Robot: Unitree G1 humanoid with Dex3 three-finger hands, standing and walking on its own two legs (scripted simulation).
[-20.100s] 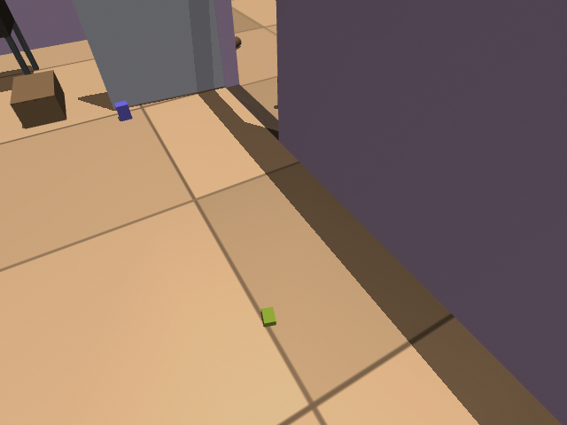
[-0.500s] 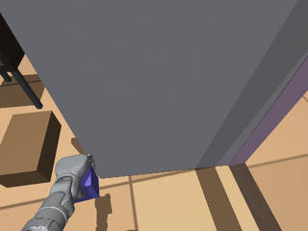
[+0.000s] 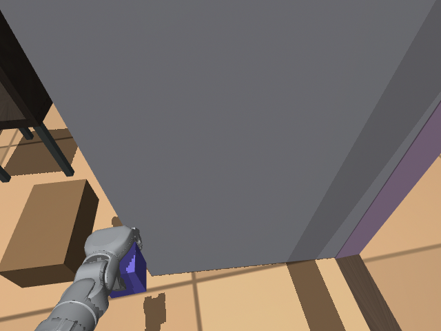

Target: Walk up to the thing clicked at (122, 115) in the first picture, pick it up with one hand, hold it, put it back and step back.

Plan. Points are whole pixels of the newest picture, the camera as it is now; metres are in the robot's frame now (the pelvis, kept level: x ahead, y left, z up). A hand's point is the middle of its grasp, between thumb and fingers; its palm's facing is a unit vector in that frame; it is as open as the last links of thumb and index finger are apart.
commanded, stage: hold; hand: left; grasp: from above
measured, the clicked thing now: (123, 270) +0.32 +0.22 -0.12
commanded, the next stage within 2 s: crouch in 1.52 s
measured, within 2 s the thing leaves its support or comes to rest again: neither
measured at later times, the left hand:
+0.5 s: hand (114, 271) +0.29 +0.22 -0.05, palm faces -0.46 -0.07 -0.89, open 9.9 cm
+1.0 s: hand (106, 274) +0.27 +0.22 -0.03, palm faces -0.44 -0.07 -0.89, open 9.9 cm
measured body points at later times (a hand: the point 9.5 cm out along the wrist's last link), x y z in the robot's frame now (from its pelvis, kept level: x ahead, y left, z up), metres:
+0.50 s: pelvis -0.01 -0.01 +0.01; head +0.01 -0.02 +0.46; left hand +0.31 +0.22 +0.00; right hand +0.11 -0.27 -0.11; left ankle -0.01 +0.12 -0.72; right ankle +0.00 -0.13 -0.72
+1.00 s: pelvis -0.02 +0.00 +0.01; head -0.02 -0.02 +0.46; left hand +0.29 +0.22 +0.02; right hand +0.12 -0.26 -0.10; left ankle -0.01 +0.12 -0.72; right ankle +0.00 -0.13 -0.72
